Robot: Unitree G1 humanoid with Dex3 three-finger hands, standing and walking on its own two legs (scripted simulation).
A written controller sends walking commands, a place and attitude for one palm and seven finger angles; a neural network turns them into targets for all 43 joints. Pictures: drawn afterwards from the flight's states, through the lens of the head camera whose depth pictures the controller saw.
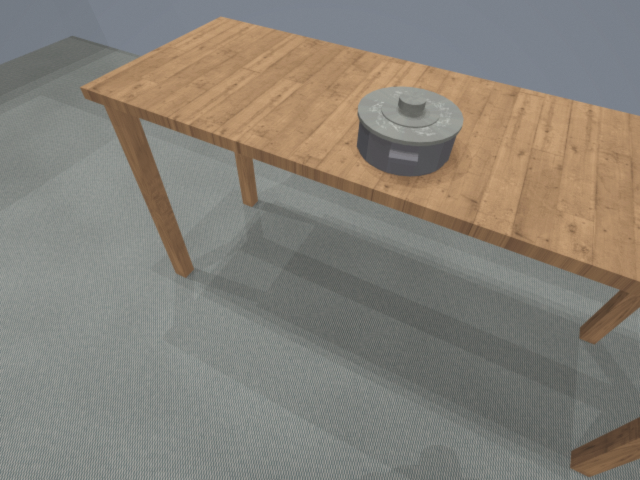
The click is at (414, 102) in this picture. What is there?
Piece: lid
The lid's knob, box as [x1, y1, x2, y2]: [398, 91, 426, 112]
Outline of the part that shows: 400,95 398,105 403,110 417,112 423,109 426,99 422,94 408,91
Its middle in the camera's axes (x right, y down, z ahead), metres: +0.17 -0.26 +0.73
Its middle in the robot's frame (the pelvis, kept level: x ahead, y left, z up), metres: +0.75 -0.13 +0.10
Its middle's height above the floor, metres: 0.88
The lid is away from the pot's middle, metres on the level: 0.00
